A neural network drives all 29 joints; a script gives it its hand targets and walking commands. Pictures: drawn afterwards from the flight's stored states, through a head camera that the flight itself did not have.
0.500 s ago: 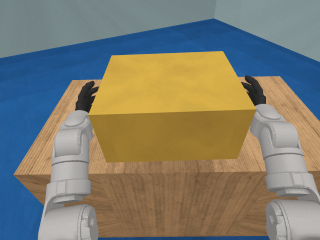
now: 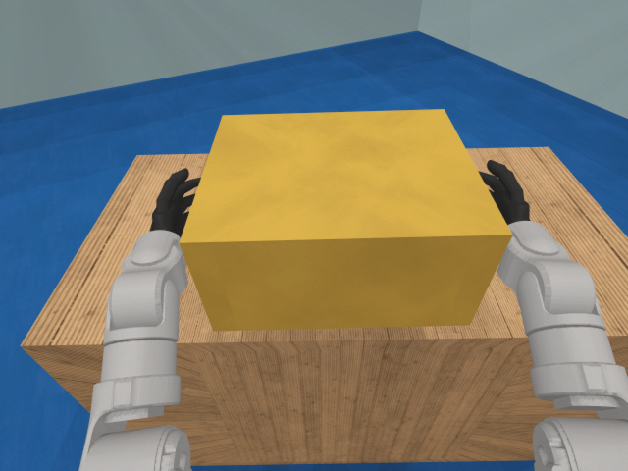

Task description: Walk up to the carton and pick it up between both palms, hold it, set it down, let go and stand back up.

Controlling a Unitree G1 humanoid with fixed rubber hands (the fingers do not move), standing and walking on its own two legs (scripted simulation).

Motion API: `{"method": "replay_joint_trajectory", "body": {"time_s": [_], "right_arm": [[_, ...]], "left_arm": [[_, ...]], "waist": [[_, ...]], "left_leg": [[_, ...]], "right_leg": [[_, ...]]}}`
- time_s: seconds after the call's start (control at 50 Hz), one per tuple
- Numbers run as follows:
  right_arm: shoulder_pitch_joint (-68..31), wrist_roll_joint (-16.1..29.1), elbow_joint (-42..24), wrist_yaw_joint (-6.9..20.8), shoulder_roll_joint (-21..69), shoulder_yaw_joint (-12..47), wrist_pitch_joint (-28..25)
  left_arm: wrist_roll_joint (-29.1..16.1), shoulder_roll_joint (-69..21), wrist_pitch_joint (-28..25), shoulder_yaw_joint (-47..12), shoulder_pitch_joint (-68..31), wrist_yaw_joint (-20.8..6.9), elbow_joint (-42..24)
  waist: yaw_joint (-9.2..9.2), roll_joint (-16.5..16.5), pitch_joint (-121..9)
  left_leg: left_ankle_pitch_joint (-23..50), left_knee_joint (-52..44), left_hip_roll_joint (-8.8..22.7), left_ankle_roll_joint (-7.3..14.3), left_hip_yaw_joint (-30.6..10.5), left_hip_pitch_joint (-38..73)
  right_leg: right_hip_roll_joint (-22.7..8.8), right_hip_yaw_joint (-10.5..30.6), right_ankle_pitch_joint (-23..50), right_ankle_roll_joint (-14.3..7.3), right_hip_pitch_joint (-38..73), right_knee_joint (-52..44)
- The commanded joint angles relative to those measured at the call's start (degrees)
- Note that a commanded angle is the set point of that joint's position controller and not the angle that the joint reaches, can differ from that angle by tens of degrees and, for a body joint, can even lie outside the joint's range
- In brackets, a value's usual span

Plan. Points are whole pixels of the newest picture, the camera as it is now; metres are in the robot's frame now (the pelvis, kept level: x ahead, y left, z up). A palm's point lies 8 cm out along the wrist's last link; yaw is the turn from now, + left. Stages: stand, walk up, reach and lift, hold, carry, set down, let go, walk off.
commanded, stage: hold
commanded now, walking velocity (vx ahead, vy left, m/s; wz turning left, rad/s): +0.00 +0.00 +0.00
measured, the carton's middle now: (336, 212) +0.40 -0.02 +0.15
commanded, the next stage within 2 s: none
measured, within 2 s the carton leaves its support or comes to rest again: neither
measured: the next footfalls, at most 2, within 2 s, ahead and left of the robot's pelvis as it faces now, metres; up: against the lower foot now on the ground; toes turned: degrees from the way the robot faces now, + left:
none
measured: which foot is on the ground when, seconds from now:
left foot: down 0.00-1.00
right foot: down 0.00-1.00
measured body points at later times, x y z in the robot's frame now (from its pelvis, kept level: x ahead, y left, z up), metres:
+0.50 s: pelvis +0.01 +0.00 +0.00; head -0.03 +0.01 +0.45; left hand +0.38 +0.20 +0.17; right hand +0.37 -0.21 +0.18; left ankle +0.02 +0.12 -0.75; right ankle +0.03 -0.12 -0.75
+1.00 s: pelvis -0.01 +0.00 +0.00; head -0.05 +0.00 +0.45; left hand +0.37 +0.20 +0.18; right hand +0.37 -0.22 +0.18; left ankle +0.02 +0.12 -0.75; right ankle +0.03 -0.12 -0.75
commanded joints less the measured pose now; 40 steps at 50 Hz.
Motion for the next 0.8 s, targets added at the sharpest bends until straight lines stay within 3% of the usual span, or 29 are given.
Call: {"method": "replay_joint_trajectory", "body": {"time_s": [0.0, 0.04, 0.06, 0.08, 0.12, 0.14, 0.22, 0.28, 0.44, 0.6, 0.66, 0.7, 0.78], "right_arm": [[-50.63, 10.85, -27.01, 10.20, 31.49, 26.68, -6.01], [-49.94, 10.86, -26.82, 10.14, 30.90, 26.65, -5.70], [-58.32, 8.70, -24.42, 9.85, 32.84, 25.45, -4.45], [-57.26, 7.80, -23.04, 9.76, 32.72, 24.22, -4.16], [-56.00, 8.02, -23.13, 9.31, 33.50, 24.25, -4.10], [-56.81, 8.67, -24.90, 9.01, 33.85, 25.21, -4.23], [-53.23, 9.85, -26.35, 8.28, 32.56, 24.97, -3.26], [-49.98, 9.51, -26.11, 8.21, 30.55, 24.08, -2.48], [-51.02, 8.67, -23.38, 8.12, 28.32, 22.68, -1.78], [-53.56, 10.04, -27.67, 9.42, 29.13, 24.06, -2.89], [-53.02, 9.73, -25.98, 9.68, 29.00, 23.96, -2.87], [-54.45, 8.87, -22.85, 10.24, 29.21, 22.97, -2.71], [-56.68, 8.26, -21.72, 10.70, 31.01, 23.09, -3.39]], "left_arm": [[-10.46, -30.42, -5.24, -29.41, -47.19, -7.92, -21.57], [-10.27, -30.17, -4.77, -29.38, -46.16, -7.88, -21.63], [-6.42, -25.71, -3.75, -22.73, -49.06, -8.79, -10.90], [-6.50, -27.71, -3.57, -23.60, -48.57, -9.29, -10.43], [-6.75, -28.67, -3.81, -24.14, -48.16, -9.80, -12.18], [-7.56, -29.14, -4.06, -24.80, -49.17, -9.82, -13.93], [-10.02, -29.36, -4.79, -27.70, -51.65, -9.10, -20.99], [-9.26, -28.26, -3.88, -26.73, -48.70, -9.60, -20.94], [-6.13, -26.43, -1.39, -22.87, -46.16, -11.28, -15.64], [-8.43, -28.61, -2.52, -26.32, -48.37, -9.73, -19.32], [-7.93, -28.46, -2.66, -25.98, -48.16, -9.57, -18.73], [-7.05, -28.32, -2.54, -24.34, -49.57, -9.61, -15.74], [-7.18, -28.72, -3.11, -23.75, -51.55, -9.62, -13.59]], "waist": [[0.85, 0.67, -33.40], [0.89, 0.48, -32.82], [3.67, -1.52, -28.81], [2.39, -1.67, -29.15], [1.52, -1.50, -30.72], [1.50, -1.05, -33.71], [-1.48, 1.96, -38.66], [-2.35, 2.42, -37.17], [-1.11, 1.11, -28.22], [-0.60, 2.51, -32.23], [-0.44, 2.18, -31.34], [0.37, 1.79, -28.47], [1.05, 0.12, -31.22]], "left_leg": [[9.79, -2.24, -2.66, -1.12, 2.69, 3.68], [9.44, -2.38, -2.52, -1.09, 2.69, 3.73], [5.32, -3.54, -3.04, 0.06, 3.18, 0.58], [3.83, -4.28, -2.89, 0.23, 3.49, 0.33], [5.67, -3.94, -2.65, -0.01, 3.46, 0.82], [7.53, -3.25, -2.76, -0.34, 3.36, 1.49], [16.06, -0.88, -2.49, -2.79, 2.50, 5.33], [18.13, -0.62, -2.42, -3.30, 2.25, 6.42], [12.22, -2.79, -2.21, -2.42, 2.80, 3.30], [17.78, -1.02, -1.79, -3.16, 2.16, 6.68], [15.37, -1.71, -1.81, -2.89, 2.40, 6.16], [10.10, -3.10, -1.64, -2.20, 2.57, 4.12], [7.78, -3.54, -1.88, -1.26, 3.05, 3.50]], "right_leg": [[2.21, -1.16, 14.08, -0.72, 19.05, 1.71], [2.18, -1.02, 13.49, -0.74, 18.73, 1.50], [1.34, -0.27, 10.05, -0.26, 19.78, 0.04], [1.50, 0.03, 9.45, -0.39, 20.56, 0.32], [1.67, 0.29, 12.05, -0.46, 22.31, 0.83], [1.70, 0.38, 14.28, -0.35, 23.84, 1.41], [2.41, -0.17, 21.80, -0.39, 24.57, 2.91], [2.47, -0.43, 22.45, -0.57, 24.36, 2.50], [2.00, -0.54, 16.65, -0.82, 23.70, 1.28], [2.78, -0.97, 16.53, -1.45, 20.65, 1.33], [2.75, -0.92, 15.23, -1.57, 20.68, 1.34], [2.51, -0.95, 10.21, -1.83, 19.44, 0.53], [2.18, -0.62, 9.52, -1.54, 20.21, 0.51]]}}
